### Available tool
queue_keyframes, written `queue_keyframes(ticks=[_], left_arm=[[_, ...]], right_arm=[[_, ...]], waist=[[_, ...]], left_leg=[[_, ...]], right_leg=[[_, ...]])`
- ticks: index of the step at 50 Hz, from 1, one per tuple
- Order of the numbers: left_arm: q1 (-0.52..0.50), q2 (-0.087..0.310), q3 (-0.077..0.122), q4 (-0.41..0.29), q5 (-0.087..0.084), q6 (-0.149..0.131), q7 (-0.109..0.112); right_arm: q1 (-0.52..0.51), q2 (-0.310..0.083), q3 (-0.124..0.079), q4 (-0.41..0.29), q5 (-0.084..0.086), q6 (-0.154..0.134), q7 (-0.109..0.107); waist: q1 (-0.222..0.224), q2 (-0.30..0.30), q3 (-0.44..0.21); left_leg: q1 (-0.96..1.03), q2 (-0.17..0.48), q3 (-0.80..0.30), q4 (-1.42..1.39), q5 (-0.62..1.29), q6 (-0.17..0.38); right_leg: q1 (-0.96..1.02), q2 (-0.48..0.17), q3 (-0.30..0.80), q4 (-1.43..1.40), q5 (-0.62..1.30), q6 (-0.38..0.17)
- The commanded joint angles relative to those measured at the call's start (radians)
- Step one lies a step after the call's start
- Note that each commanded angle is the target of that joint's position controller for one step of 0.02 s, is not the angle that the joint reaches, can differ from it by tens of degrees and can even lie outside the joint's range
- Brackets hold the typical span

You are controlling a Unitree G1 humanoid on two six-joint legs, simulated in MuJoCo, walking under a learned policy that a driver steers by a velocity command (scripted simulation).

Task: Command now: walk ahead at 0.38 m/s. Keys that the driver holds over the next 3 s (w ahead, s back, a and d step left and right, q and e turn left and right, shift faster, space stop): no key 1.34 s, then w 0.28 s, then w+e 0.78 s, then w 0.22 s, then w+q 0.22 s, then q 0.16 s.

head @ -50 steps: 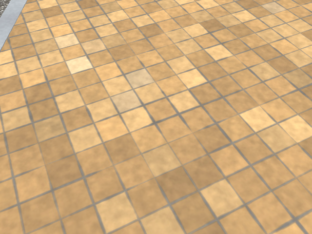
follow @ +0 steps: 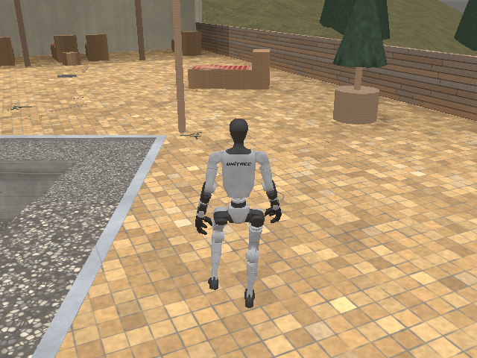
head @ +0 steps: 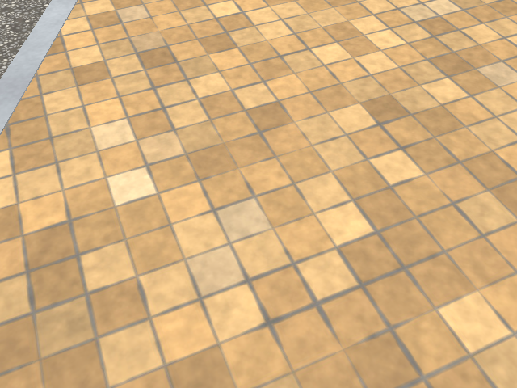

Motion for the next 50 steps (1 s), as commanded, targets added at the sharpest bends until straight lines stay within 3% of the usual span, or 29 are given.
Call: queue_keyframes(ticks=[1, 4, 7, 9, 10, 11, 12, 13, 14, 15, 16, 17, 19, 21, 24, 26, 27, 28, 29, 31, 36, 42, 50], left_arm=[[-0.054, 0.132, 0.018, -0.06, 0.004, -0.013, 0.02], [0.002, 0.154, 0.019, -0.042, -0.005, 0.002, 0.03], [0.032, 0.155, 0.018, -0.017, -0.016, 0.02, 0.035], [0.011, 0.152, 0.019, -0.012, -0.02, 0.03, 0.041], [-0.014, 0.151, 0.019, -0.014, -0.025, 0.035, 0.044], [0.002, 0.138, 0.016, -0.015, -0.019, 0.036, 0.045], [0.062, 0.102, 0.002, -0.02, 0.004, 0.028, 0.045], [0.216, -0.011, -0.033, 0.024, 0.006, 0.024, 0.037], [0.198, 0.051, -0.021, 0.036, -0.01, 0.032, 0.035], [0.124, 0.11, -0.004, 0.017, -0.024, 0.047, 0.037], [0.056, 0.114, 0.002, 0.005, -0.025, 0.064, 0.047], [0.017, 0.107, 0.008, -0.001, -0.019, 0.082, 0.058], [0.018, 0.068, 0.004, 0.004, -0.012, 0.106, 0.074], [0.034, 0.046, 0.0, 0.022, -0.008, 0.114, 0.084], [0.036, 0.044, 0.002, 0.04, -0.004, 0.124, 0.082], [0.017, 0.059, 0.005, 0.039, 0.018, 0.128, 0.077], [0.012, 0.076, 0.005, 0.031, 0.023, 0.127, 0.076], [-0.001, 0.132, 0.018, 0.04, 0.008, 0.124, 0.077], [-0.014, 0.112, 0.018, 0.046, 0.0, 0.113, 0.075], [-0.051, 0.082, 0.013, 0.048, 0.003, 0.091, 0.074], [-0.024, 0.065, 0.011, 0.063, -0.006, 0.067, 0.072], [0.011, 0.059, 0.008, 0.076, -0.007, 0.072, 0.072], [0.023, 0.041, 0.004, 0.083, -0.007, 0.082, 0.073]], right_arm=[[0.03, -0.037, -0.01, -0.04, -0.012, -0.001, -0.005], [-0.07, -0.009, 0.002, -0.057, -0.009, -0.006, 0.004], [-0.123, -0.03, 0.001, -0.076, -0.004, 0.0, 0.015], [-0.106, -0.06, -0.008, -0.079, -0.013, -0.005, 0.022], [-0.051, -0.075, -0.016, -0.06, -0.019, -0.011, 0.023], [0.025, -0.115, -0.031, -0.029, -0.027, -0.017, 0.018], [0.112, -0.189, -0.046, -0.013, -0.04, -0.019, 0.014], [0.151, -0.171, -0.037, 0.0, -0.042, -0.004, 0.013], [0.176, -0.089, -0.016, 0.002, -0.029, 0.006, 0.021], [0.114, -0.083, -0.011, -0.007, -0.018, 0.009, 0.027], [0.031, -0.082, -0.007, -0.025, -0.018, 0.011, 0.026], [-0.04, -0.077, -0.002, -0.038, -0.022, 0.012, 0.024], [-0.106, -0.085, -0.006, -0.04, -0.037, 0.023, 0.018], [-0.085, -0.077, -0.005, -0.026, -0.043, 0.03, 0.01], [-0.091, -0.079, -0.005, -0.014, -0.017, 0.042, 0.001], [-0.054, -0.061, 0.001, 0.011, -0.007, 0.049, -0.002], [-0.043, -0.059, 0.001, 0.019, -0.01, 0.051, -0.001], [-0.014, -0.061, -0.006, 0.02, -0.01, 0.055, -0.004], [-0.022, -0.061, -0.007, 0.026, -0.014, 0.058, -0.01], [-0.006, -0.045, -0.007, 0.038, -0.014, 0.06, -0.017], [0.007, -0.034, -0.009, 0.07, -0.015, 0.062, -0.012], [0.015, -0.033, -0.009, 0.098, -0.009, 0.068, -0.01], [0.019, -0.034, -0.011, 0.131, -0.006, 0.083, -0.017]], waist=[[-0.052, -0.069, 0.062], [-0.006, -0.086, 0.025], [0.01, -0.108, 0.011], [-0.015, -0.119, -0.015], [-0.05, -0.109, -0.04], [-0.067, -0.075, -0.084], [-0.06, 0.023, -0.197], [-0.029, 0.223, -0.323], [-0.058, 0.186, -0.36], [-0.051, 0.116, -0.278], [-0.036, 0.043, -0.206], [-0.018, 0.018, -0.142], [0.015, 0.071, -0.091], [0.011, 0.089, -0.102], [0.022, 0.079, -0.099], [0.019, 0.058, -0.048], [0.008, 0.036, -0.004], [-0.033, -0.056, 0.043], [-0.026, -0.1, 0.064], [-0.046, -0.145, 0.055], [-0.036, -0.088, 0.025], [-0.027, -0.05, 0.0], [-0.03, -0.042, 0.015]], left_leg=[[0.041, 0.011, 0.014, -0.19, 0.15, -0.027], [0.152, -0.053, 0.063, -0.408, 0.266, -0.034], [0.172, -0.077, 0.044, -0.509, 0.248, -0.025], [0.214, -0.09, 0.03, -0.578, 0.197, 0.004], [0.291, -0.105, 0.041, -0.645, 0.231, 0.022], [0.415, -0.107, 0.048, -0.702, 0.388, 0.041], [0.661, 0.035, -0.071, -0.614, 0.82, 0.099], [0.908, 0.238, -0.282, -0.593, 0.984, 0.274], [0.868, 0.255, -0.368, -0.654, 0.828, 0.302], [0.762, 0.218, -0.337, -0.697, 0.606, 0.265], [0.651, 0.184, -0.295, -0.734, 0.441, 0.228], [0.53, 0.156, -0.25, -0.78, 0.317, 0.204], [0.361, 0.082, -0.157, -0.839, 0.167, 0.167], [0.333, 0.056, -0.118, -0.85, 0.099, 0.172], [0.296, 0.038, -0.107, -0.859, -0.162, 0.149], [0.238, 0.004, -0.097, -0.869, -0.36, 0.08], [0.224, -0.018, -0.085, -0.848, -0.393, 0.045], [0.266, -0.079, -0.024, -0.831, -0.341, 0.019], [0.356, -0.104, 0.014, -0.774, -0.264, 0.006], [0.45, -0.107, 0.029, -0.713, -0.142, 0.016], [0.477, -0.109, 0.038, -0.675, 0.004, 0.029], [0.504, -0.105, 0.041, -0.644, 0.131, 0.028], [0.516, -0.102, 0.038, -0.632, 0.165, 0.023]], right_leg=[[-0.125, -0.259, 0.144, -0.147, 0.349, -0.153], [-0.086, -0.228, 0.078, -0.091, 0.445, -0.112], [0.018, -0.267, 0.11, -0.022, 0.436, -0.102], [0.08, -0.287, 0.141, 0.059, 0.443, -0.078], [0.09, -0.271, 0.14, 0.124, 0.431, -0.056], [0.085, -0.212, 0.121, 0.23, 0.423, -0.025], [-0.047, -0.141, 0.083, 0.42, 0.191, 0.016], [-0.274, -0.053, 0.054, 0.673, -0.34, 0.076], [-0.311, -0.063, 0.127, 0.801, -0.55, 0.098], [-0.347, -0.095, 0.148, 0.86, -0.528, 0.104], [-0.359, -0.126, 0.141, 0.855, -0.475, 0.114], [-0.335, -0.151, 0.138, 0.8, -0.427, 0.123], [-0.209, -0.152, 0.105, 0.636, -0.358, 0.133], [-0.134, -0.133, 0.081, 0.522, -0.317, 0.133], [-0.029, -0.119, 0.054, 0.325, -0.125, 0.112], [0.016, -0.127, 0.059, 0.229, -0.067, 0.077], [-0.006, -0.168, 0.098, 0.178, -0.103, 0.051], [-0.115, -0.166, 0.1, 0.17, -0.244, 0.027], [-0.22, -0.161, 0.114, 0.122, -0.337, 0.024], [-0.266, -0.166, 0.123, 0.077, -0.32, 0.049], [-0.196, -0.154, 0.108, 0.11, -0.183, 0.064], [-0.144, -0.141, 0.09, 0.143, -0.065, 0.065], [-0.126, -0.13, 0.078, 0.146, -0.02, 0.067]])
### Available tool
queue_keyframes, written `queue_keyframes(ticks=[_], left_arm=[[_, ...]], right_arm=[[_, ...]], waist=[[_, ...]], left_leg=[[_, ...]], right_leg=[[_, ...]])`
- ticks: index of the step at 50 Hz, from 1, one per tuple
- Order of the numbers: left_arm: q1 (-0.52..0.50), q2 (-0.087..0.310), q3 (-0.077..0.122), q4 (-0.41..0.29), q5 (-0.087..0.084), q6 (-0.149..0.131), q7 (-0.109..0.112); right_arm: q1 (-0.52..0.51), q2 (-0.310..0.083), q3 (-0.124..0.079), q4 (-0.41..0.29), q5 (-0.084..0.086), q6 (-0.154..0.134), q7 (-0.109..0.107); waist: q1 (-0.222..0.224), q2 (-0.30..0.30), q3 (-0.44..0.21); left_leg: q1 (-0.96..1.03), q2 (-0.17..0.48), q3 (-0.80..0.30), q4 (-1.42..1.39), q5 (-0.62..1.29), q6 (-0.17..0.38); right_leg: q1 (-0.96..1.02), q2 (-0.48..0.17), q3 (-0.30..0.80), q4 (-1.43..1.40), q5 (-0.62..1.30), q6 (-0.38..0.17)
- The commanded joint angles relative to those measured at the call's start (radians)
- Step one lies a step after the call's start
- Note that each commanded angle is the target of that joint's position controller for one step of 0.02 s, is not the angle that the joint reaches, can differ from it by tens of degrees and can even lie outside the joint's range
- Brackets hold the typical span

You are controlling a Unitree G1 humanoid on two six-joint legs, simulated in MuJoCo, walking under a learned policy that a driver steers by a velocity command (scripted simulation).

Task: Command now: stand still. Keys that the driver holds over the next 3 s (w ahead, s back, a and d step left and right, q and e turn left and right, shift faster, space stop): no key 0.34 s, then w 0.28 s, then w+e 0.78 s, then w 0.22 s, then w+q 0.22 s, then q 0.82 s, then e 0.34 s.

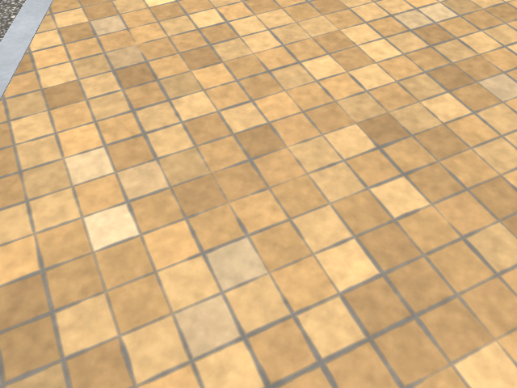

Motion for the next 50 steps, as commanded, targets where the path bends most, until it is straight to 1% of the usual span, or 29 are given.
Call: queue_keyframes(ticks=[1, 17, 18, 19, 20, 21, 22, 23, 24, 25, 26, 27, 28, 29, 30, 31, 32, 33, 34, 35, 36, 37, 38, 39, 41, 44, 46, 48, 50], left_arm=[[0.078, 0.094, 0.016, -0.01, 0.0, -0.001, 0.003], [0.096, 0.075, 0.016, 0.002, 0.002, 0.001, 0.008], [0.121, 0.069, 0.016, 0.015, 0.0, 0.003, 0.009], [0.128, 0.085, 0.022, 0.016, -0.007, 0.005, 0.011], [0.123, 0.106, 0.029, 0.006, -0.012, 0.005, 0.013], [0.13, 0.114, 0.033, -0.004, -0.017, 0.001, 0.016], [0.156, 0.127, 0.038, -0.007, -0.023, -0.01, 0.015], [0.191, 0.153, 0.047, -0.003, -0.029, -0.022, 0.012], [0.199, 0.187, 0.06, -0.002, -0.032, -0.033, 0.01], [0.184, 0.195, 0.065, -0.01, -0.029, -0.042, 0.007], [0.164, 0.184, 0.063, -0.02, -0.025, -0.05, 0.003], [0.138, 0.171, 0.06, -0.032, -0.028, -0.056, -0.003], [0.103, 0.165, 0.058, -0.043, -0.035, -0.055, -0.009], [0.075, 0.166, 0.057, -0.054, -0.037, -0.052, -0.014], [0.051, 0.171, 0.058, -0.069, -0.034, -0.054, -0.016], [0.009, 0.133, 0.046, -0.095, -0.033, -0.062, -0.018], [0.015, 0.062, 0.029, -0.13, -0.033, -0.08, -0.015], [0.001, 0.094, 0.039, -0.133, -0.05, -0.092, -0.019], [0.0, 0.103, 0.042, -0.131, -0.065, -0.096, -0.027], [0.002, 0.105, 0.045, -0.125, -0.061, -0.096, -0.029], [-0.006, 0.114, 0.055, -0.123, -0.053, -0.093, -0.027], [-0.007, 0.128, 0.066, -0.12, -0.047, -0.084, -0.03], [0.002, 0.112, 0.068, -0.115, -0.047, -0.072, -0.035], [-0.003, 0.092, 0.066, -0.116, -0.045, -0.06, -0.041], [-0.066, 0.07, 0.061, -0.148, -0.04, -0.045, -0.047], [-0.2, 0.062, 0.049, -0.218, -0.034, -0.045, -0.053], [-0.28, 0.057, 0.039, -0.257, -0.028, -0.047, -0.065], [-0.337, 0.058, 0.033, -0.289, -0.028, -0.046, -0.08], [-0.371, 0.064, 0.032, -0.319, -0.03, -0.047, -0.095]], right_arm=[[0.022, -0.089, -0.016, -0.019, 0.001, -0.002, -0.005], [0.006, -0.077, -0.017, 0.027, 0.001, 0.005, -0.011], [0.024, -0.068, -0.016, 0.039, 0.001, 0.006, -0.011], [0.033, -0.079, -0.021, 0.045, 0.008, 0.008, -0.012], [0.033, -0.088, -0.026, 0.045, 0.013, 0.006, -0.012], [0.016, -0.089, -0.027, 0.036, 0.014, -0.003, -0.012], [-0.009, -0.076, -0.024, 0.021, 0.018, -0.018, -0.008], [-0.039, -0.054, -0.02, 0.006, 0.021, -0.038, 0.0], [-0.065, -0.034, -0.015, -0.008, 0.024, -0.056, 0.01], [-0.081, -0.037, -0.015, -0.018, 0.024, -0.07, 0.019], [-0.072, -0.038, -0.015, -0.023, 0.029, -0.082, 0.027], [-0.055, -0.04, -0.016, -0.023, 0.035, -0.09, 0.032], [-0.01, -0.044, -0.019, -0.009, 0.04, -0.097, 0.035], [0.073, -0.05, -0.028, 0.029, 0.039, -0.099, 0.034], [0.185, -0.078, -0.045, 0.071, 0.031, -0.096, 0.034], [0.343, -0.155, -0.071, 0.103, 0.025, -0.097, 0.03], [0.462, -0.247, -0.088, 0.11, 0.023, -0.103, 0.039], [0.397, -0.164, -0.056, 0.101, 0.003, -0.117, 0.038], [0.31, -0.111, -0.038, 0.072, 0.004, -0.126, 0.037], [0.243, -0.091, -0.027, 0.052, 0.004, -0.128, 0.042], [0.206, -0.081, -0.019, 0.042, 0.003, -0.127, 0.047], [0.2, -0.053, -0.009, 0.043, -0.002, -0.122, 0.047], [0.219, -0.048, -0.005, 0.048, -0.009, -0.117, 0.044], [0.243, -0.057, -0.005, 0.054, -0.013, -0.115, 0.038], [0.258, -0.092, -0.008, 0.056, -0.021, -0.113, 0.024], [0.227, -0.121, -0.01, 0.032, -0.028, -0.111, 0.008], [0.252, -0.137, -0.013, 0.029, -0.019, -0.11, 0.0], [0.283, -0.143, -0.015, 0.033, -0.01, -0.106, -0.002], [0.289, -0.154, -0.019, 0.03, -0.004, -0.097, -0.001]], waist=[[-0.001, -0.002, -0.019], [-0.006, -0.005, 0.011], [-0.004, -0.007, -0.01], [-0.004, -0.019, 0.008], [-0.003, -0.035, 0.045], [0.007, -0.037, 0.089], [0.022, -0.058, 0.119], [0.039, -0.106, 0.134], [0.044, -0.174, 0.148], [0.041, -0.182, 0.167], [0.025, -0.173, 0.17], [0.005, -0.157, 0.169], [-0.029, -0.143, 0.156], [-0.065, -0.124, 0.125], [-0.105, -0.096, 0.075], [-0.165, 0.088, 0.024], [-0.181, 0.332, -0.051], [-0.133, 0.198, -0.019], [-0.094, 0.117, 0.04], [-0.062, 0.067, 0.049], [-0.042, 0.052, 0.064], [-0.031, 0.066, 0.058], [-0.028, 0.086, 0.046], [-0.027, 0.08, 0.042], [-0.028, 0.055, 0.065], [-0.038, 0.051, 0.102], [-0.059, 0.053, 0.112], [-0.069, 0.044, 0.128], [-0.06, 0.048, 0.127]], left_leg=[[0.134, 0.038, -0.041, -0.047, 0.203, 0.042], [0.131, 0.038, -0.045, -0.066, 0.128, 0.032], [0.137, 0.023, -0.03, -0.064, 0.005, 0.034], [0.11, 0.0, -0.01, -0.043, -0.186, 0.04], [0.053, -0.012, -0.001, -0.027, -0.351, 0.047], [-0.013, -0.01, -0.008, -0.012, -0.434, 0.055], [-0.073, -0.007, -0.009, 0.023, -0.428, 0.057], [-0.138, -0.014, 0.016, 0.101, -0.345, 0.049], [-0.2, -0.02, 0.049, 0.206, -0.222, 0.047], [-0.24, 0.015, 0.022, 0.275, -0.192, 0.062], [-0.255, 0.035, 0.006, 0.288, -0.219, 0.078], [-0.227, 0.042, 0.008, 0.227, -0.246, 0.089], [-0.119, 0.028, 0.034, 0.105, -0.22, 0.097], [0.063, -0.013, 0.073, 0.011, -0.149, 0.089], [0.234, -0.028, 0.054, -0.005, -0.076, 0.082], [0.395, 0.129, -0.211, -0.142, -0.159, 0.144], [0.541, 0.364, -0.657, -0.328, -0.213, 0.276], [0.485, 0.423, -0.727, -0.336, -0.228, 0.291], [0.434, 0.396, -0.589, -0.322, -0.19, 0.249], [0.392, 0.348, -0.447, -0.332, -0.138, 0.203], [0.359, 0.31, -0.334, -0.342, -0.037, 0.164], [0.337, 0.26, -0.217, -0.343, 0.078, 0.124], [0.322, 0.237, -0.148, -0.341, 0.157, 0.108], [0.316, 0.231, -0.107, -0.344, 0.218, 0.11], [0.293, 0.242, -0.061, -0.372, 0.271, 0.124], [0.238, 0.229, 0.028, -0.411, 0.291, 0.116], [0.236, 0.237, 0.078, -0.429, 0.303, 0.111], [0.284, 0.251, 0.118, -0.415, 0.34, 0.107], [0.346, 0.267, 0.158, -0.364, 0.472, 0.098]], right_leg=[[-0.107, -0.025, 0.021, -0.106, 0.189, -0.025], [-0.111, -0.016, 0.012, -0.134, 0.12, -0.023], [-0.103, -0.008, 0.004, -0.141, 0.008, -0.03], [-0.12, -0.003, 0.009, -0.141, -0.144, -0.051], [-0.146, -0.016, 0.034, -0.149, -0.292, -0.078], [-0.166, -0.044, 0.075, -0.172, -0.402, -0.104], [-0.156, -0.09, 0.145, -0.207, -0.457, -0.134], [-0.11, -0.162, 0.249, -0.264, -0.489, -0.173], [-0.062, -0.255, 0.375, -0.33, -0.492, -0.219], [-0.058, -0.315, 0.444, -0.355, -0.447, -0.249], [-0.049, -0.331, 0.452, -0.347, -0.384, -0.253], [-0.045, -0.312, 0.407, -0.322, -0.312, -0.233], [-0.078, -0.267, 0.326, -0.286, -0.253, -0.196], [-0.153, -0.203, 0.238, -0.228, -0.178, -0.161], [-0.226, -0.146, 0.167, -0.121, -0.009, -0.132], [-0.365, -0.038, 0.022, 0.209, 0.146, -0.069], [-0.576, 0.069, -0.023, 0.552, -0.113, -0.033], [-0.655, 0.027, 0.118, 0.75, -0.173, -0.061], [-0.698, -0.011, 0.163, 0.807, -0.084, -0.095], [-0.685, -0.046, 0.166, 0.777, 0.018, -0.115], [-0.665, -0.067, 0.165, 0.715, 0.09, -0.123], [-0.622, -0.081, 0.148, 0.665, 0.133, -0.123], [-0.592, -0.079, 0.13, 0.643, 0.16, -0.117], [-0.593, -0.077, 0.115, 0.636, 0.179, -0.106], [-0.634, -0.078, 0.11, 0.581, 0.23, -0.083], [-0.623, -0.07, 0.072, 0.373, 0.341, -0.065], [-0.587, -0.067, 0.012, 0.278, 0.395, -0.068], [-0.581, -0.063, -0.021, 0.209, 0.398, -0.083], [-0.554, -0.045, -0.057, 0.155, 0.356, -0.109]])
Over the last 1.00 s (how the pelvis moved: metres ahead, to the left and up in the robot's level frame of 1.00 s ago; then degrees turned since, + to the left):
0.20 0.03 -0.01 -1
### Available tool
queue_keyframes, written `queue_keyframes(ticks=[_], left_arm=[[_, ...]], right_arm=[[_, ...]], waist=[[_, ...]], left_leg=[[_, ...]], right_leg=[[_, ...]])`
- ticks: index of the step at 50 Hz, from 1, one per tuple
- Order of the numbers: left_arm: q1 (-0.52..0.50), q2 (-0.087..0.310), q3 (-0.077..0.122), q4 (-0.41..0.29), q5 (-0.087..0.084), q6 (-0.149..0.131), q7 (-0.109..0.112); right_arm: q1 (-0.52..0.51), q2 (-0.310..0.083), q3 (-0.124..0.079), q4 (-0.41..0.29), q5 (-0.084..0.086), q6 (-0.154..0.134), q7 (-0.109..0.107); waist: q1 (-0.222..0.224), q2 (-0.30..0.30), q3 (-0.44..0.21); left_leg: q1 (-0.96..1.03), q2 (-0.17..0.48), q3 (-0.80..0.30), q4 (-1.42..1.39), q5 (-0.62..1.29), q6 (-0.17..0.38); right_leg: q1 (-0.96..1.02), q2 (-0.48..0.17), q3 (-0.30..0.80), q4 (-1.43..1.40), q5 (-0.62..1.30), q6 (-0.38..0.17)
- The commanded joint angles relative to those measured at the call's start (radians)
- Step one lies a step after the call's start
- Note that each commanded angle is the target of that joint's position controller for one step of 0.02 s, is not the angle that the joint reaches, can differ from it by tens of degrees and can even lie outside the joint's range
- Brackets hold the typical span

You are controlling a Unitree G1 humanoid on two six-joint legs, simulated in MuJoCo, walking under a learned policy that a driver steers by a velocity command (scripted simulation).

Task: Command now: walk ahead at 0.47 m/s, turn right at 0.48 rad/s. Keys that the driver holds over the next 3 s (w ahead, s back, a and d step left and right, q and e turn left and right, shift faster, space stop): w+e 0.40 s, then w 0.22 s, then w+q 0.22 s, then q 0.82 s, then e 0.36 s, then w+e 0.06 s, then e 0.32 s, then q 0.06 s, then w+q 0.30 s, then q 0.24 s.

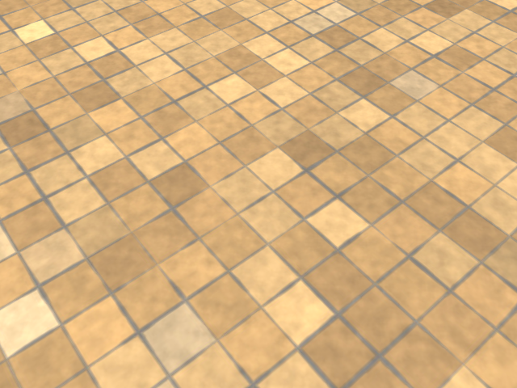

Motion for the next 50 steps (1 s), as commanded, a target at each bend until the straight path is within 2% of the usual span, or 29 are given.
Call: queue_keyframes(ticks=[1, 3, 4, 5, 6, 7, 8, 9, 10, 11, 12, 14, 16, 21, 25, 28, 30, 31, 32, 33, 34, 35, 36, 37, 38, 40, 44, 47, 50], left_arm=[[-0.148, 0.034, -0.001, -0.121, 0.0, -0.016, -0.025], [-0.073, 0.08, 0.022, -0.124, -0.001, -0.014, -0.034], [0.046, 0.125, 0.045, -0.102, -0.003, -0.011, -0.036], [0.208, 0.189, 0.079, -0.063, -0.003, -0.006, -0.028], [0.338, 0.271, 0.106, -0.038, 0.0, 0.008, -0.003], [0.3, 0.333, 0.106, -0.071, 0.013, 0.001, 0.001], [0.328, 0.245, 0.083, -0.056, 0.023, -0.006, 0.003], [0.276, 0.192, 0.07, -0.057, 0.023, -0.019, 0.005], [0.18, 0.157, 0.056, -0.081, 0.016, -0.032, -0.003], [0.111, 0.129, 0.045, -0.101, 0.017, -0.038, -0.005], [0.083, 0.12, 0.039, -0.114, 0.023, -0.039, -0.002], [0.1, 0.142, 0.041, -0.114, 0.016, -0.04, 0.009], [0.146, 0.18, 0.05, -0.111, 0.018, -0.042, 0.026], [0.257, 0.191, 0.052, -0.101, 0.007, -0.028, 0.047], [0.332, 0.172, 0.043, -0.071, 0.006, -0.024, 0.049], [0.352, 0.189, 0.046, -0.067, 0.016, -0.012, 0.056], [0.315, 0.188, 0.043, -0.08, 0.018, -0.006, 0.055], [0.281, 0.162, 0.029, -0.102, 0.026, -0.009, 0.05], [0.39, 0.106, 0.011, -0.106, 0.016, -0.025, 0.046], [0.429, 0.113, 0.002, -0.097, 0.008, -0.038, 0.041], [0.34, 0.192, 0.019, -0.115, -0.003, -0.047, 0.037], [0.238, 0.194, 0.016, -0.14, 0.002, -0.052, 0.035], [0.183, 0.18, 0.017, -0.158, 0.02, -0.058, 0.036], [0.174, 0.173, 0.022, -0.163, 0.037, -0.059, 0.038], [0.19, 0.153, 0.02, -0.167, 0.039, -0.058, 0.038], [0.205, 0.121, 0.013, -0.173, 0.041, -0.052, 0.041], [0.053, 0.091, -0.004, -0.22, 0.042, -0.052, 0.045], [-0.017, 0.109, 0.002, -0.246, 0.033, -0.053, 0.041], [-0.018, 0.147, 0.019, -0.257, 0.033, -0.052, 0.038]], right_arm=[[0.021, -0.179, -0.032, -0.039, 0.01, 0.004, -0.008], [-0.005, -0.212, -0.042, -0.059, 0.01, 0.016, -0.017], [-0.028, -0.233, -0.047, -0.073, 0.007, 0.025, -0.019], [-0.062, -0.242, -0.048, -0.095, 0.011, 0.026, -0.017], [-0.058, -0.207, -0.037, -0.126, -0.003, 0.013, -0.009], [0.034, -0.061, 0.004, -0.18, 0.009, -0.029, 0.017], [-0.11, -0.155, -0.019, -0.217, 0.044, -0.078, 0.033], [-0.184, -0.186, -0.028, -0.254, 0.068, -0.09, 0.033], [-0.197, -0.186, -0.032, -0.253, 0.054, -0.089, 0.022], [-0.183, -0.197, -0.046, -0.246, 0.035, -0.074, 0.011], [-0.154, -0.194, -0.051, -0.249, 0.026, -0.054, 0.01], [-0.16, -0.171, -0.054, -0.274, 0.006, -0.027, 0.006], [-0.245, -0.164, -0.053, -0.315, -0.011, -0.015, -0.002], [-0.453, -0.133, -0.038, -0.382, -0.001, -0.023, 0.004], [-0.532, -0.148, -0.033, -0.415, 0.01, -0.041, 0.033], [-0.536, -0.18, -0.038, -0.435, 0.011, -0.057, 0.05], [-0.383, -0.219, -0.057, -0.398, 0.007, -0.064, 0.046], [-0.214, -0.263, -0.072, -0.369, -0.006, -0.067, 0.04], [-0.039, -0.349, -0.1, -0.335, -0.016, -0.057, 0.036], [0.008, -0.304, -0.093, -0.297, 0.011, -0.044, 0.046], [-0.052, -0.23, -0.07, -0.313, 0.032, -0.036, 0.046], [-0.126, -0.202, -0.059, -0.336, 0.027, -0.024, 0.046], [-0.176, -0.192, -0.053, -0.346, 0.018, -0.016, 0.05], [-0.196, -0.175, -0.045, -0.354, 0.01, -0.016, 0.053], [-0.201, -0.173, -0.043, -0.355, 0.006, -0.013, 0.055], [-0.189, -0.189, -0.049, -0.351, 0.018, -0.012, 0.051], [-0.152, -0.249, -0.071, -0.342, 0.027, 0.003, 0.027], [-0.078, -0.255, -0.077, -0.328, 0.036, 0.03, 0.014], [-0.08, -0.246, -0.078, -0.346, 0.04, 0.054, -0.002]], waist=[[0.031, 0.088, 0.134], [0.098, 0.146, 0.049], [0.164, 0.173, -0.021], [0.251, 0.161, -0.107], [0.275, 0.009, -0.199], [0.141, -0.213, -0.345], [0.207, -0.108, -0.346], [0.18, -0.078, -0.202], [0.116, 0.054, -0.113], [0.071, 0.079, -0.08], [0.037, 0.062, -0.064], [0.017, 0.038, -0.037], [0.035, 0.016, -0.011], [0.121, -0.041, 0.001], [0.167, -0.06, -0.003], [0.151, -0.083, -0.006], [0.064, -0.1, -0.077], [-0.017, -0.069, -0.21], [-0.024, 0.146, -0.379], [-0.021, 0.32, -0.401], [-0.024, 0.216, -0.238], [-0.016, 0.115, -0.124], [0.011, 0.053, -0.036], [0.039, 0.047, -0.014], [0.062, 0.065, -0.018], [0.08, 0.102, -0.032], [0.05, 0.108, -0.011], [0.026, 0.136, -0.042], [0.05, 0.154, -0.064]], left_leg=[[-0.084, 0.297, -0.012, 0.021, 0.793, 0.096], [-0.036, 0.309, 0.013, 0.199, 1.168, 0.082], [-0.056, 0.31, 0.013, 0.364, 1.266, 0.076], [-0.158, 0.274, 0.017, 0.591, 1.197, 0.052], [-0.438, 0.203, 0.01, 0.945, 0.7, 0.013], [-0.825, -0.03, -0.157, 1.32, -0.176, -0.029], [-0.927, 0.011, -0.349, 1.373, -0.145, 0.013], [-0.979, 0.061, -0.332, 1.315, -0.059, 0.041], [-0.921, 0.109, -0.324, 1.215, 0.013, 0.042], [-0.842, 0.143, -0.318, 1.13, 0.046, 0.032], [-0.772, 0.165, -0.323, 1.087, 0.058, 0.022], [-0.736, 0.175, -0.299, 0.987, 0.074, -0.012], [-0.757, 0.163, -0.275, 0.86, 0.171, -0.046], [-0.735, 0.083, -0.257, 0.45, 0.463, -0.053], [-0.728, 0.067, -0.255, 0.341, 0.49, -0.026], [-0.72, 0.048, -0.246, 0.289, 0.345, 0.017], [-0.507, 0.018, -0.215, 0.235, 0.327, 0.072], [-0.24, 0.122, -0.309, 0.286, 0.375, 0.139], [0.168, 0.325, -0.66, 0.29, 0.282, 0.298], [0.262, 0.428, -0.966, 0.154, 0.123, 0.359], [0.165, 0.394, -0.917, 0.126, -0.023, 0.309], [0.018, 0.346, -0.789, 0.102, 0.003, 0.271], [-0.126, 0.303, -0.705, 0.07, 0.106, 0.261], [-0.21, 0.267, -0.653, 0.048, 0.213, 0.249], [-0.259, 0.237, -0.618, 0.031, 0.283, 0.247], [-0.311, 0.208, -0.547, 0.013, 0.38, 0.256], [-0.417, 0.151, -0.432, 0.033, 0.553, 0.218], [-0.397, 0.137, -0.435, 0.113, 0.62, 0.178], [-0.353, 0.148, -0.523, 0.209, 0.526, 0.135]], right_leg=[[0.039, 0.037, -0.078, -0.071, -0.042, -0.039], [0.182, 0.107, -0.135, -0.058, -0.14, -0.077], [0.333, 0.14, -0.14, -0.066, -0.172, -0.102], [0.58, 0.164, -0.109, -0.146, -0.13, -0.139], [0.873, -0.004, 0.18, -0.179, -0.2, -0.198], [1.145, -0.279, 0.837, -0.361, -0.356, -0.416], [1.123, -0.257, 0.862, -0.479, -0.388, -0.361], [0.995, -0.222, 0.689, -0.479, -0.318, -0.304], [0.806, -0.171, 0.552, -0.49, -0.199, -0.262], [0.665, -0.127, 0.451, -0.498, -0.117, -0.232], [0.568, -0.097, 0.398, -0.515, -0.082, -0.224], [0.459, -0.072, 0.347, -0.539, -0.028, -0.228], [0.403, -0.048, 0.3, -0.554, 0.013, -0.226], [0.436, 0.009, 0.259, -0.511, -0.062, -0.151], [0.564, -0.049, 0.314, -0.442, -0.065, -0.14], [0.688, -0.103, 0.378, -0.365, 0.037, -0.129], [0.699, -0.061, 0.35, -0.232, 0.296, -0.098], [0.591, -0.012, 0.302, -0.019, 0.289, -0.067], [0.248, 0.124, 0.18, 0.347, 0.023, 0.016], [0.03, 0.173, 0.172, 0.536, -0.568, 0.043], [-0.086, 0.098, 0.194, 0.611, -0.535, 0.033], [-0.097, 0.053, 0.15, 0.595, -0.448, 0.031], [-0.081, 0.024, 0.122, 0.518, -0.388, 0.032], [-0.028, -0.003, 0.119, 0.447, -0.35, 0.035], [0.022, -0.011, 0.111, 0.397, -0.338, 0.043], [0.069, -0.01, 0.082, 0.275, -0.327, 0.068], [0.187, 0.046, 0.047, -0.04, -0.109, 0.108], [0.263, 0.106, 0.053, -0.156, 0.014, 0.116], [0.332, 0.116, 0.094, -0.25, 0.0, 0.096]])
Over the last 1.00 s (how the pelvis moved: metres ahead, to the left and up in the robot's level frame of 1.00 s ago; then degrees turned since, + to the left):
0.21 0.01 -0.01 -9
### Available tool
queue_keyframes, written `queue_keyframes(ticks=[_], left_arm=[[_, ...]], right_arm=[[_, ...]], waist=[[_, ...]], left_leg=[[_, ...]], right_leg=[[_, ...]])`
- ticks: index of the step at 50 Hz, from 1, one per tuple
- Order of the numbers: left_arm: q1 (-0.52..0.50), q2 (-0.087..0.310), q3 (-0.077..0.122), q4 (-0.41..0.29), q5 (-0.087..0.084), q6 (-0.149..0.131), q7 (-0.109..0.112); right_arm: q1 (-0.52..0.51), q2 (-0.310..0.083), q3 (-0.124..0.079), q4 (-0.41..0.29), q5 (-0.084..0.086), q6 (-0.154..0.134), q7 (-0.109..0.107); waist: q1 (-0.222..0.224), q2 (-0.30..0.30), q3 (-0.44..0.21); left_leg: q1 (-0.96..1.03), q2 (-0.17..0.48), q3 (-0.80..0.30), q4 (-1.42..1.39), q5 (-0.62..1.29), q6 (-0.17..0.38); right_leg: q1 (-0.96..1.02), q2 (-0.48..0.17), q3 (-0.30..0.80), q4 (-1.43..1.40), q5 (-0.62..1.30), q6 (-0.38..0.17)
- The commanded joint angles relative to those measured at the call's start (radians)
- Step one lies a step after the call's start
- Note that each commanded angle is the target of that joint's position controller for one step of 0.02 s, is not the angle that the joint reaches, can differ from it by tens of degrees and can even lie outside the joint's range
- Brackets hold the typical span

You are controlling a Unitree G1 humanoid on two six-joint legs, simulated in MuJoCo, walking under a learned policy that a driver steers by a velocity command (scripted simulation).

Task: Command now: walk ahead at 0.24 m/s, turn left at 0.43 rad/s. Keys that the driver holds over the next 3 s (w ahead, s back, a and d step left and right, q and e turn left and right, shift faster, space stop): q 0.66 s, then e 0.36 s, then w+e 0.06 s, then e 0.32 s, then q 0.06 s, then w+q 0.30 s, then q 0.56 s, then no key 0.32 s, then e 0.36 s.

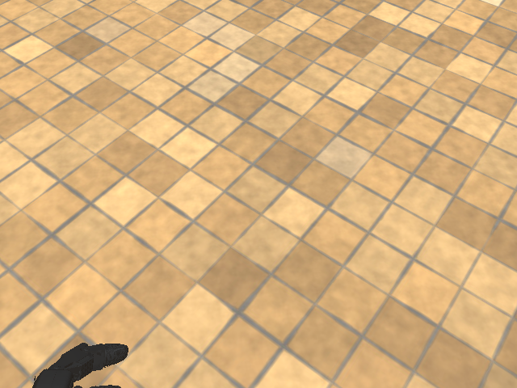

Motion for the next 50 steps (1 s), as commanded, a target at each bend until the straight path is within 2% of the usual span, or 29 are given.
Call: queue_keyframes(ticks=[1, 2, 3, 4, 5, 6, 7, 10, 14, 18, 21, 23, 24, 25, 26, 27, 28, 29, 30, 32, 36, 39, 42, 44, 45, 46, 47, 48, 50], left_arm=[[0.052, 0.113, 0.042, -0.055, 0.002, -0.014, 0.001], [0.098, 0.133, 0.05, -0.047, 0.011, -0.017, 0.006], [0.195, 0.193, 0.064, -0.042, 0.03, -0.018, 0.016], [0.238, 0.226, 0.066, -0.052, 0.048, 0.0, 0.025], [0.256, 0.199, 0.067, -0.042, 0.02, 0.019, 0.016], [0.209, 0.139, 0.053, -0.059, 0.007, 0.029, 0.016], [0.163, 0.109, 0.042, -0.06, 0.001, 0.038, 0.018], [0.062, 0.126, 0.044, -0.054, 0.022, 0.057, 0.019], [0.049, 0.146, 0.057, -0.033, 0.018, 0.056, 0.028], [0.044, 0.181, 0.07, -0.021, 0.004, 0.072, 0.03], [0.064, 0.205, 0.079, -0.004, -0.015, 0.08, 0.024], [0.068, 0.198, 0.079, 0.009, -0.03, 0.088, 0.025], [0.115, 0.165, 0.072, 0.031, -0.026, 0.094, 0.023], [0.145, 0.103, 0.055, 0.018, 0.01, 0.097, 0.017], [0.081, 0.116, 0.057, -0.034, 0.024, 0.093, 0.024], [0.013, 0.16, 0.07, -0.043, 0.01, 0.091, 0.031], [0.026, 0.167, 0.077, -0.036, -0.007, 0.096, 0.035], [0.058, 0.164, 0.081, -0.009, -0.001, 0.101, 0.044], [0.074, 0.17, 0.084, -0.002, 0.008, 0.106, 0.049], [0.098, 0.156, 0.082, 0.006, 0.007, 0.102, 0.043], [0.093, 0.113, 0.058, 0.019, -0.005, 0.101, 0.031], [0.092, 0.09, 0.042, 0.024, -0.008, 0.104, 0.013], [0.111, 0.098, 0.039, 0.026, -0.014, 0.102, 0.0], [0.121, 0.128, 0.039, 0.02, 0.001, 0.095, -0.001], [0.12, 0.188, 0.049, 0.002, 0.009, 0.092, 0.004], [0.107, 0.245, 0.066, 0.01, -0.007, 0.093, 0.006], [0.104, 0.22, 0.066, 0.005, -0.017, 0.095, 0.004], [0.097, 0.19, 0.058, -0.002, -0.012, 0.093, 0.004], [0.092, 0.183, 0.057, -0.019, -0.01, 0.092, 0.008]], right_arm=[[-0.068, -0.163, -0.041, -0.095, 0.005, 0.008, -0.021], [-0.085, -0.141, -0.037, -0.114, 0.003, 0.009, -0.023], [-0.097, -0.091, -0.022, -0.148, -0.013, 0.005, -0.022], [0.071, -0.016, 0.0, -0.149, -0.022, -0.001, -0.019], [0.16, -0.1, -0.007, -0.138, -0.007, 0.002, -0.014], [0.1, -0.158, -0.027, -0.128, 0.0, 0.02, -0.018], [0.027, -0.168, -0.035, -0.138, -0.003, 0.038, -0.022], [-0.012, -0.124, -0.037, -0.163, -0.007, 0.087, -0.03], [-0.074, -0.082, -0.025, -0.208, -0.015, 0.094, -0.022], [-0.138, -0.097, -0.024, -0.244, -0.014, 0.097, 0.002], [-0.162, -0.117, -0.033, -0.27, -0.013, 0.103, 0.018], [-0.119, -0.12, -0.042, -0.258, -0.018, 0.102, 0.024], [-0.088, -0.151, -0.056, -0.25, -0.023, 0.1, 0.018], [-0.074, -0.264, -0.083, -0.268, -0.028, 0.097, -0.001], [-0.099, -0.33, -0.087, -0.306, -0.051, 0.084, 0.0], [-0.083, -0.282, -0.078, -0.302, -0.065, 0.063, 0.008], [-0.131, -0.257, -0.068, -0.3, -0.057, 0.048, 0.009], [-0.188, -0.222, -0.06, -0.309, -0.036, 0.046, 0.005], [-0.225, -0.202, -0.05, -0.318, -0.023, 0.048, 0.001], [-0.236, -0.186, -0.04, -0.328, -0.029, 0.054, -0.009], [-0.226, -0.153, -0.028, -0.32, -0.032, 0.055, -0.02], [-0.228, -0.116, -0.01, -0.298, -0.048, 0.054, -0.011], [-0.239, -0.11, 0.0, -0.266, -0.051, 0.049, 0.007], [-0.216, -0.119, -0.002, -0.243, -0.044, 0.041, 0.008], [-0.191, -0.125, -0.004, -0.246, -0.054, 0.035, 0.003], [-0.161, -0.127, -0.009, -0.256, -0.064, 0.029, 0.0], [-0.208, -0.127, -0.011, -0.259, -0.066, 0.029, -0.009], [-0.237, -0.121, -0.016, -0.268, -0.058, 0.034, -0.017], [-0.247, -0.1, -0.021, -0.278, -0.05, 0.05, -0.026]], waist=[[0.108, 0.154, -0.089], [0.134, 0.134, -0.116], [0.166, 0.04, -0.222], [0.109, -0.213, -0.352], [0.1, -0.277, -0.438], [0.112, -0.163, -0.333], [0.114, -0.093, -0.25], [0.067, -0.11, -0.126], [0.071, -0.103, -0.136], [0.087, -0.117, -0.145], [0.091, -0.126, -0.132], [0.064, -0.102, -0.133], [0.062, -0.039, -0.121], [0.097, 0.246, -0.103], [0.076, 0.353, -0.087], [0.028, 0.24, -0.118], [0.066, 0.2, -0.099], [0.094, 0.15, -0.102], [0.108, 0.163, -0.105], [0.123, 0.16, -0.135], [0.099, 0.162, -0.161], [0.079, 0.181, -0.15], [0.089, 0.167, -0.096], [0.101, 0.134, -0.066], [0.072, 0.06, -0.079], [0.027, -0.063, -0.08], [0.057, -0.119, -0.069], [0.065, -0.145, -0.063], [0.073, -0.165, -0.053]], left_leg=[[-0.054, 0.183, -0.205, 0.062, 0.408, 0.091], [-0.081, 0.14, -0.194, 0.146, 0.37, 0.057], [-0.194, 0.076, -0.143, 0.359, 0.193, 0.014], [-0.428, -0.033, -0.041, 0.635, -0.423, -0.037], [-0.493, 0.026, -0.029, 0.815, -0.467, -0.057], [-0.549, 0.062, -0.014, 0.896, -0.384, -0.086], [-0.574, 0.085, 0.016, 0.903, -0.32, -0.105], [-0.454, 0.119, 0.066, 0.854, -0.193, -0.125], [-0.387, 0.141, 0.093, 0.671, -0.098, -0.111], [-0.284, 0.143, 0.127, 0.494, -0.037, -0.08], [-0.229, 0.128, 0.155, 0.358, -0.04, -0.041], [-0.112, 0.087, 0.19, 0.18, 0.054, 0.003], [-0.027, 0.087, 0.145, 0.086, 0.139, 0.038], [0.098, 0.321, -0.181, 0.001, 0.436, 0.127], [0.067, 0.477, -0.407, -0.039, 0.522, 0.307], [0.031, 0.439, -0.373, -0.064, 0.426, 0.314], [0.014, 0.382, -0.295, -0.055, 0.37, 0.255], [0.006, 0.333, -0.241, -0.042, 0.325, 0.2], [-0.017, 0.312, -0.21, -0.035, 0.356, 0.181], [-0.04, 0.276, -0.18, -0.027, 0.409, 0.179], [0.021, 0.267, -0.146, -0.011, 0.375, 0.175], [-0.051, 0.265, -0.128, -0.017, 0.277, 0.183], [-0.115, 0.262, -0.133, -0.016, 0.148, 0.174], [-0.128, 0.22, -0.113, 0.017, 0.111, 0.111], [-0.132, 0.172, -0.079, 0.082, 0.066, 0.065], [-0.137, 0.091, 0.018, 0.117, 0.031, 0.021], [-0.101, 0.055, 0.09, 0.171, 0.024, -0.013], [-0.092, 0.05, 0.112, 0.205, 0.027, -0.023], [-0.103, 0.049, 0.121, 0.229, 0.029, -0.016]], right_leg=[[0.241, 0.042, -0.024, -0.1, 0.058, -0.022], [0.338, 0.006, -0.025, -0.154, 0.13, -0.046], [0.554, -0.154, 0.085, -0.11, 0.371, -0.107], [0.818, -0.425, 0.338, -0.041, 0.723, -0.26], [0.814, -0.499, 0.489, -0.072, 0.559, -0.338], [0.731, -0.427, 0.394, -0.1, 0.399, -0.31], [0.636, -0.364, 0.281, -0.124, 0.296, -0.273], [0.343, -0.263, 0.091, -0.231, 0.164, -0.252], [0.325, -0.277, -0.01, -0.266, 0.154, -0.276], [0.327, -0.301, -0.068, -0.269, 0.073, -0.265], [0.362, -0.322, -0.082, -0.23, 0.013, -0.231], [0.337, -0.292, -0.128, -0.141, -0.066, -0.165], [0.272, -0.248, -0.178, -0.04, -0.159, -0.098], [0.047, -0.12, -0.292, 0.263, -0.428, 0.011], [-0.156, 0.004, -0.189, 0.492, -0.659, 0.052], [-0.16, -0.007, -0.076, 0.606, -0.626, 0.036], [-0.163, -0.022, -0.048, 0.625, -0.53, 0.018], [-0.154, -0.034, -0.037, 0.611, -0.455, 0.017], [-0.128, -0.031, -0.039, 0.61, -0.407, 0.025], [-0.062, -0.007, -0.046, 0.62, -0.349, 0.038], [-0.002, -0.021, -0.052, 0.406, -0.303, 0.055], [0.16, -0.044, -0.07, 0.244, -0.325, 0.05], [0.286, -0.029, -0.101, 0.061, -0.278, 0.028], [0.355, -0.032, -0.082, -0.099, -0.094, -0.003], [0.371, -0.1, 0.001, -0.074, 0.108, -0.03], [0.335, -0.126, 0.048, -0.052, 0.102, -0.085], [0.262, -0.134, 0.099, -0.099, 0.0, -0.119], [0.237, -0.151, 0.144, -0.128, -0.046, -0.129], [0.219, -0.155, 0.187, -0.13, -0.072, -0.136]])
Over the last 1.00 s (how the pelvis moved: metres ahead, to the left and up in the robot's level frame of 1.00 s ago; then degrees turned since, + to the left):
0.57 -0.10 0.01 -12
